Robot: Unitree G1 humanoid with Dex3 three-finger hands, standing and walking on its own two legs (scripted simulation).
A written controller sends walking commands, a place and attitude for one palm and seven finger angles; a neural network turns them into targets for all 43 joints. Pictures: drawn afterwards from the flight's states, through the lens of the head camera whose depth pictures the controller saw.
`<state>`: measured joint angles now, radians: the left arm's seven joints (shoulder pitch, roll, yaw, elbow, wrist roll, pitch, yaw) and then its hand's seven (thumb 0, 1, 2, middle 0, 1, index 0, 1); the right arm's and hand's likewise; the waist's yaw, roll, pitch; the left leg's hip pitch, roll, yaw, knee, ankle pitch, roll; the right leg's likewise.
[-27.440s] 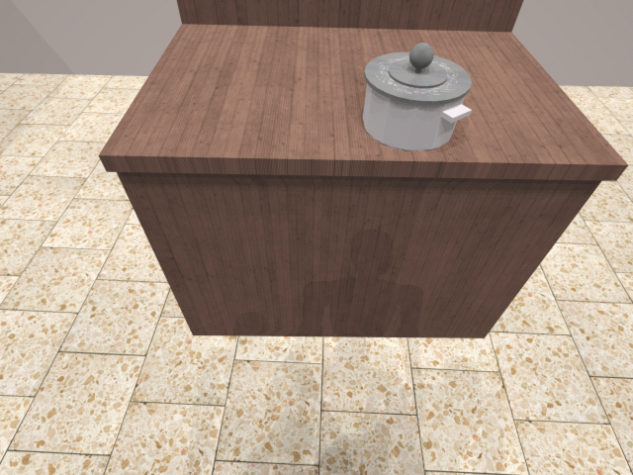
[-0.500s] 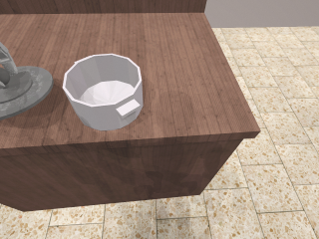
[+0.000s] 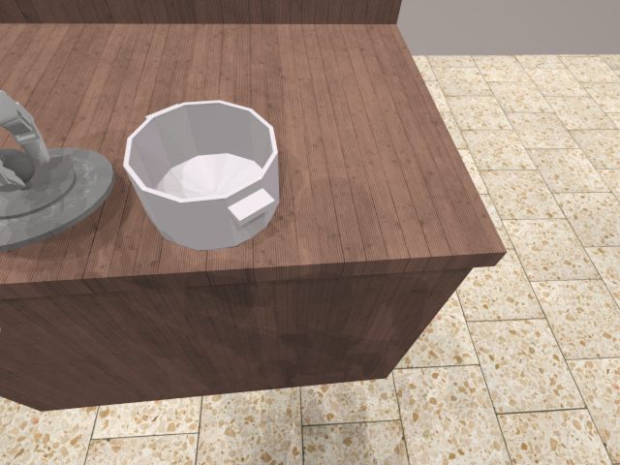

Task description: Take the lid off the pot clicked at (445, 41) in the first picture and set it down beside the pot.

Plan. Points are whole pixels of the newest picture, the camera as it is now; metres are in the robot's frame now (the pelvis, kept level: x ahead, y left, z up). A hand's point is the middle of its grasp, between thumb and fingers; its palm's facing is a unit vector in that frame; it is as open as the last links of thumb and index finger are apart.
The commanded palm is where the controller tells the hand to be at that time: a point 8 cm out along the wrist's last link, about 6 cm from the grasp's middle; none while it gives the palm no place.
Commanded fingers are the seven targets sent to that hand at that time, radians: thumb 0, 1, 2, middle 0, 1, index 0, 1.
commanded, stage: lower the lid onto the table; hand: left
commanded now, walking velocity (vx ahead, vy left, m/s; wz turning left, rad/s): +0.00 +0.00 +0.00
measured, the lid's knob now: (12, 167) +0.46 +0.36 +0.12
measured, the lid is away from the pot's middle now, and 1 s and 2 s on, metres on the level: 0.23 0.24 0.23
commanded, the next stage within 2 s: open the fingers wide in 0.60 s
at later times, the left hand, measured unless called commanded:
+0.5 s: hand (9, 180) +0.44 +0.35 +0.12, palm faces -0.45 -0.22 -0.87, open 7.4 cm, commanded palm +0.48 +0.36 +0.18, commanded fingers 0.00 0.66 0.99 -0.91 -0.99 -0.88 -1.02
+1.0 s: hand (11, 196) +0.43 +0.35 +0.10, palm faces -0.40 -0.12 -0.91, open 7.4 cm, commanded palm +0.45 +0.35 +0.17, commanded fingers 0.00 0.40 0.83 -0.68 -0.95 -0.66 -0.97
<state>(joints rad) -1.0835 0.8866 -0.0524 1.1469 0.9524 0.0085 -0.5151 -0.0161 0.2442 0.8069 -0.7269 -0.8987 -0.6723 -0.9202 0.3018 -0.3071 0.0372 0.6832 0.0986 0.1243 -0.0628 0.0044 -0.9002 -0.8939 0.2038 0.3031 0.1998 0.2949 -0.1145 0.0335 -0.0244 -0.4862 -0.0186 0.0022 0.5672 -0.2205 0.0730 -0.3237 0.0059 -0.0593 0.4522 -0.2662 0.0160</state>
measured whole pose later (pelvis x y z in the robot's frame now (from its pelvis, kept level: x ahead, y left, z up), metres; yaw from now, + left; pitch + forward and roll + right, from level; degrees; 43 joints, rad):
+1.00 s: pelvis -0.01 +0.00 -0.01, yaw -1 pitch +11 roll -4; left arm -0.92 0.89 0.03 1.03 0.98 -0.12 -0.43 -0.01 0.27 0.75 -0.70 -0.94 -0.65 -0.97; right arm 0.30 -0.29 0.03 0.67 0.10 0.19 -0.09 0.00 -0.90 -0.89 0.20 0.30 0.20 0.29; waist -0.10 0.03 -0.05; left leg -0.61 0.00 0.01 0.69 -0.26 0.07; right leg -0.44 0.02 -0.05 0.57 -0.31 0.01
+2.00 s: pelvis +0.00 +0.01 -0.01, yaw -1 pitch +11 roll -4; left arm -0.95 0.92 0.03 1.04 0.96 -0.10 -0.44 0.00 -0.07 0.78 -0.42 -0.75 -0.42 -0.75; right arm 0.28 -0.29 0.04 0.65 0.11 0.22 -0.09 0.00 -0.90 -0.89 0.20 0.30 0.20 0.29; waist -0.10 0.03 -0.05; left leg -0.62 0.00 0.01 0.70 -0.28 0.08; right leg -0.45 0.02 -0.05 0.57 -0.31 0.02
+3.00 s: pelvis +0.00 +0.01 +0.00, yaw +0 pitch +8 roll -3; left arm -1.19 0.92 -0.08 1.01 0.97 0.04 -0.53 0.00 -0.07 0.78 -0.42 -0.75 -0.42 -0.75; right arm 0.26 -0.29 0.04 0.65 0.10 0.20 -0.05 0.00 -0.90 -0.89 0.20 0.30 0.20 0.29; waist -0.09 0.04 -0.04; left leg -0.49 -0.03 0.00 0.56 -0.21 0.08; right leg -0.34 0.00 -0.05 0.46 -0.27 0.01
